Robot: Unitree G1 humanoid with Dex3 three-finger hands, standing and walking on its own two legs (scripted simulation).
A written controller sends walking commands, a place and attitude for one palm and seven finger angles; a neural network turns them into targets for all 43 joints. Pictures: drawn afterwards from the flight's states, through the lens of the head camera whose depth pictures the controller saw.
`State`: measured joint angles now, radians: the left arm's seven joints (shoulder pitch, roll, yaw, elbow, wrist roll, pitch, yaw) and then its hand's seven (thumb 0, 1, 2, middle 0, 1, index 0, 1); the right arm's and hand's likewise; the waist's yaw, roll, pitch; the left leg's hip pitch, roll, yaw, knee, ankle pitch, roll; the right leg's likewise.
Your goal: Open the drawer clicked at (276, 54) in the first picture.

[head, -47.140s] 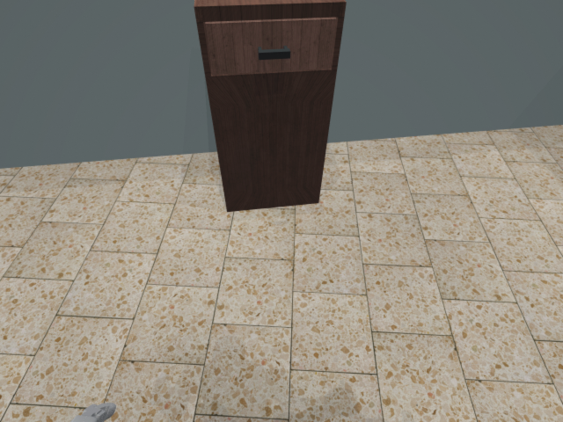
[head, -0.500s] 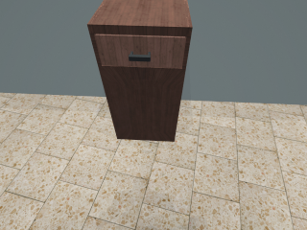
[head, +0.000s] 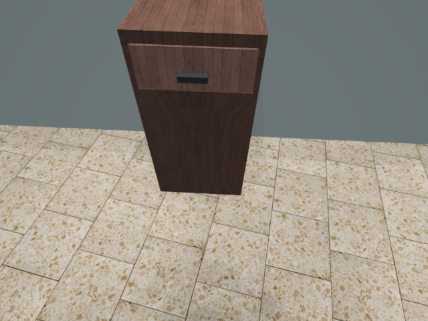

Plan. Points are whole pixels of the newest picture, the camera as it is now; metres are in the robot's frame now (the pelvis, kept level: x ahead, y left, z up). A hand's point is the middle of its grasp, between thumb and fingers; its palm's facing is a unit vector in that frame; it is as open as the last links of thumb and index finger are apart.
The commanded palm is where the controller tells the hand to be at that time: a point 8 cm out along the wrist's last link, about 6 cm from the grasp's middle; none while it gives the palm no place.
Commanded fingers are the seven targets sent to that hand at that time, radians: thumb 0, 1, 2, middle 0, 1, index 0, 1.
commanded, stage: look to check the result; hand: left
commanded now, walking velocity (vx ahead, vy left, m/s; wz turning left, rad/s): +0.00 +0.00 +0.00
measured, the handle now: (193, 75) +0.83 +0.11 -0.01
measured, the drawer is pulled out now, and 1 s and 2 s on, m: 0.00 0.00 0.00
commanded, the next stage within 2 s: take the last steps up to it in 0.30 s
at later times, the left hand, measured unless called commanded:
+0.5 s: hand out of the picture +0.08 +0.23 -0.16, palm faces -0.02 -0.95 -0.32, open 7.4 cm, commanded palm none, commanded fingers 0.00 0.90 0.90 -0.20 -0.30 -0.20 -0.30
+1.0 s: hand out of the picture +0.01 +0.13 -0.18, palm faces +0.06 -0.99 -0.15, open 7.4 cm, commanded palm none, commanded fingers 0.00 0.90 0.90 -0.20 -0.30 -0.20 -0.30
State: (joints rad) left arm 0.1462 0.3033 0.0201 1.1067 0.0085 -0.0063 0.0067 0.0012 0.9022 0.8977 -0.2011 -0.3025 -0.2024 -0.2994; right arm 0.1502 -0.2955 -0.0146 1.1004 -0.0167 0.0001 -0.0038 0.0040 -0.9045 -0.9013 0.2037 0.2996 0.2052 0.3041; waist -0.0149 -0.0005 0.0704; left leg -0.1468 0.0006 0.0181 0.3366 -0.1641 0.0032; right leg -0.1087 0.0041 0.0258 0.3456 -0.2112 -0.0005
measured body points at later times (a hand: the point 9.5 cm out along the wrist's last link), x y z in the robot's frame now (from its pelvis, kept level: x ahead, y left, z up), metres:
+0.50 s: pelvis +0.01 -0.01 +0.00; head +0.03 -0.01 +0.45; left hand +0.08 +0.28 -0.14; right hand +0.08 -0.29 -0.14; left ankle +0.01 +0.12 -0.75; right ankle -0.01 -0.12 -0.75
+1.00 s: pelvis +0.13 -0.02 -0.02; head +0.18 -0.01 +0.43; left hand +0.01 +0.18 -0.17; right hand +0.19 -0.25 -0.17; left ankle +0.19 +0.10 -0.72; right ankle -0.01 -0.12 -0.75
